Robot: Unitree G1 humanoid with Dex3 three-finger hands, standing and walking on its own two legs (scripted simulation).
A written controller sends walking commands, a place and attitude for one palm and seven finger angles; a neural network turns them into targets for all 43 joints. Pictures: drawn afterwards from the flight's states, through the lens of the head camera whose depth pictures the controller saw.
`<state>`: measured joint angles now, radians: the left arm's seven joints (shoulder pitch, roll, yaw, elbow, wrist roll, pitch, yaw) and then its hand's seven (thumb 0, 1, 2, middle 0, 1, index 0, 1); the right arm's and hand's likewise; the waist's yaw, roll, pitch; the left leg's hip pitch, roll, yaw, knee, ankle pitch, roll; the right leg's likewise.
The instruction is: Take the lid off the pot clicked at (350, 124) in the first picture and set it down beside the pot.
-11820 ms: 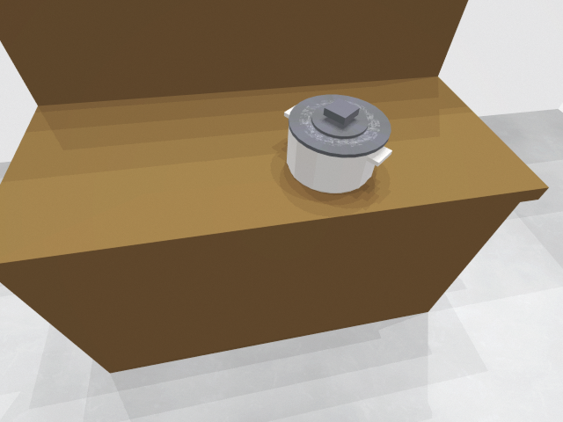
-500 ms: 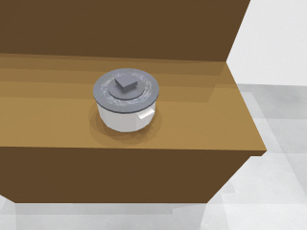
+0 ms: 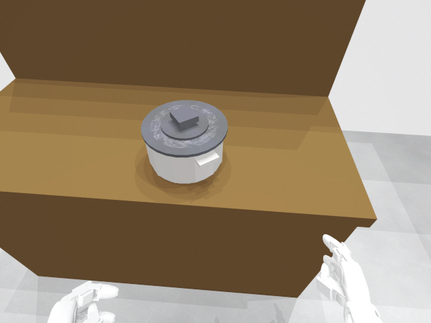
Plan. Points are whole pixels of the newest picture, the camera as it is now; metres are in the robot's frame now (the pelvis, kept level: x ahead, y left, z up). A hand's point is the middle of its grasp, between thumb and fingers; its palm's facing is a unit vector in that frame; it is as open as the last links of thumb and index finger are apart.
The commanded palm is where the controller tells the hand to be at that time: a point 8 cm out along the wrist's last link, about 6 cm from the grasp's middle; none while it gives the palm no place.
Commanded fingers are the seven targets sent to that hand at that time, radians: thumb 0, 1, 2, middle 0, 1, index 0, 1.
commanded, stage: lift the closed hand beside the body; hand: left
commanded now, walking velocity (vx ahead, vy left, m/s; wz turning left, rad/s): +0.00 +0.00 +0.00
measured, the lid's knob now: (184, 116) +0.53 +0.14 +0.09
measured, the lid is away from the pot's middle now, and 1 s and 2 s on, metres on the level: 0.01 0.01 0.01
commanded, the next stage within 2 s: raise the hand higher, near the body in 0.18 s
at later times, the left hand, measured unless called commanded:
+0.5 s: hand (99, 292) +0.16 +0.22 +0.01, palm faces +0.22 -0.90 -0.38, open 3.0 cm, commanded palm +0.12 +0.26 +0.05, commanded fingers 0.00 0.90 0.90 -1.30 -1.50 -1.30 -1.50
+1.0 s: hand (87, 254) +0.19 +0.23 +0.08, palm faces +0.28 -0.88 -0.38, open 3.1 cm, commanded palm +0.15 +0.27 +0.11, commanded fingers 0.00 0.90 0.90 -1.30 -1.50 -1.30 -1.50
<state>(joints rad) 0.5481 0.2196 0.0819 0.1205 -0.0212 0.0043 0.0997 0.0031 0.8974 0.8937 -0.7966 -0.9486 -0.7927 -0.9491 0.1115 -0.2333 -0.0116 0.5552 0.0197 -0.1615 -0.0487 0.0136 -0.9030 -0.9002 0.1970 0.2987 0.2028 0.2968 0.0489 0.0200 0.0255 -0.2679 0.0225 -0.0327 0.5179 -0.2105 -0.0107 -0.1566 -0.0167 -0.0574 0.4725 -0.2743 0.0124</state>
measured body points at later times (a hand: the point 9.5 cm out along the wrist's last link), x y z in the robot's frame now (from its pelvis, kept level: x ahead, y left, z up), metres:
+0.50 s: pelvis +0.03 -0.01 +0.00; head +0.02 -0.02 +0.45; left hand +0.14 +0.26 +0.03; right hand +0.20 -0.24 -0.08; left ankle +0.05 +0.13 -0.74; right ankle -0.01 -0.13 -0.74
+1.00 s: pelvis +0.03 +0.00 +0.01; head +0.02 -0.02 +0.45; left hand +0.17 +0.27 +0.10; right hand +0.24 -0.21 -0.06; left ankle +0.05 +0.13 -0.74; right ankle -0.01 -0.13 -0.74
